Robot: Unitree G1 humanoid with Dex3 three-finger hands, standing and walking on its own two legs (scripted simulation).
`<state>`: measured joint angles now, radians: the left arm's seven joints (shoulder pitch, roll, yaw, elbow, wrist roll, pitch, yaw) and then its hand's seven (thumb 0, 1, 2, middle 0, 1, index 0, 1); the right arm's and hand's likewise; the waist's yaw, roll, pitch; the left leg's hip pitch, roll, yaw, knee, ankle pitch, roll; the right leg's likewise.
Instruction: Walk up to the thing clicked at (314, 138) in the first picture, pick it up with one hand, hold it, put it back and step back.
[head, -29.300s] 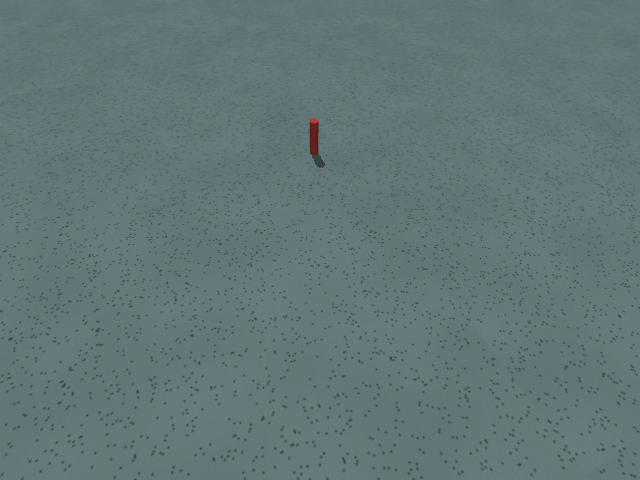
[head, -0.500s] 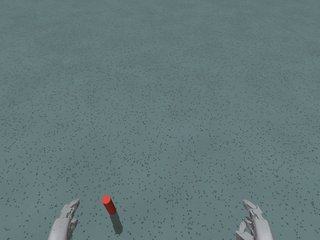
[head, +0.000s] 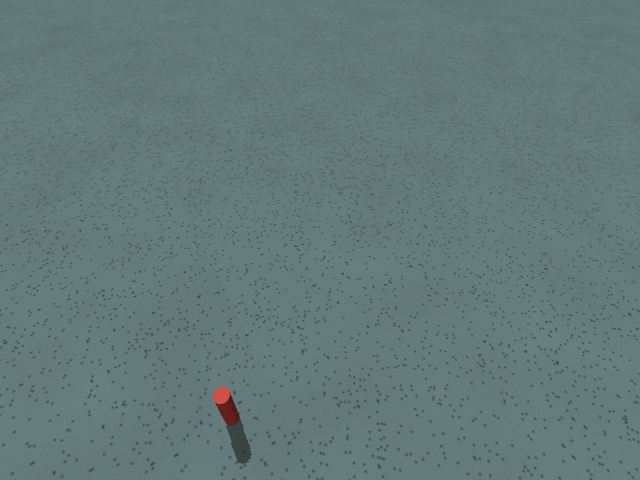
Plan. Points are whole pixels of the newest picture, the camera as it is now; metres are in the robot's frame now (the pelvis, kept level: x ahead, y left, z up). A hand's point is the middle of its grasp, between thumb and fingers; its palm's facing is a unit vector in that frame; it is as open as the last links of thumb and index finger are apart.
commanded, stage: stand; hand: left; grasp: from the side
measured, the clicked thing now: (227, 407) +0.42 +0.26 -0.66
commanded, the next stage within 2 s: step back in 1.78 s
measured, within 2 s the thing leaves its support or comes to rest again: neither
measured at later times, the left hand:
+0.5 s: hand out of the picture +0.03 +0.26 -0.14, palm faces -0.01 -0.94 -0.35, open 7.4 cm
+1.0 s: hand out of the picture +0.03 +0.25 -0.14, palm faces -0.03 -0.94 -0.34, open 7.4 cm
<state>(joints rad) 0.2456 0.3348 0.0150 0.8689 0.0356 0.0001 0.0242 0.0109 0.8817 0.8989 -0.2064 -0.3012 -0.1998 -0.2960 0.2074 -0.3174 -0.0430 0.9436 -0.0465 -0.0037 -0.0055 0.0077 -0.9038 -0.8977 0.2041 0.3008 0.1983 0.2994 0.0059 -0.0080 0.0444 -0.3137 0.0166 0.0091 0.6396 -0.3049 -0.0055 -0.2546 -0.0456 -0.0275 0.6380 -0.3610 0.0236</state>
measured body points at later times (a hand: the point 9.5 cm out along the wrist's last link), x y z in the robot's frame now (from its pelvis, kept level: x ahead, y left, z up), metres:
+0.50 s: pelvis -0.02 +0.01 +0.02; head -0.03 +0.01 +0.47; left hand +0.03 +0.31 -0.11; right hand +0.05 -0.28 -0.12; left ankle +0.02 +0.12 -0.72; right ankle -0.01 -0.13 -0.72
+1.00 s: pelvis -0.01 +0.00 +0.02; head -0.01 +0.00 +0.47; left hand +0.03 +0.30 -0.12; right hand +0.04 -0.29 -0.12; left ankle +0.02 +0.12 -0.72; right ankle -0.01 -0.13 -0.72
